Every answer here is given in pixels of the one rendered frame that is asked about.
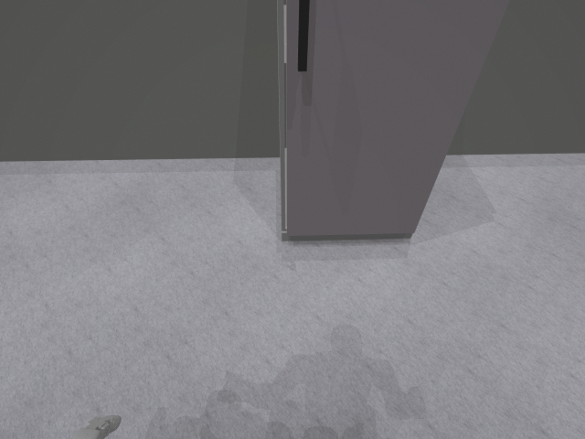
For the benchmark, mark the robot left hand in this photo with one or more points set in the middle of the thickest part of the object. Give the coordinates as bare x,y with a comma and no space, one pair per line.
98,428

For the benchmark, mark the fridge door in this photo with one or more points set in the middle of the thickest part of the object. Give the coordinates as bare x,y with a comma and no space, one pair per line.
370,122

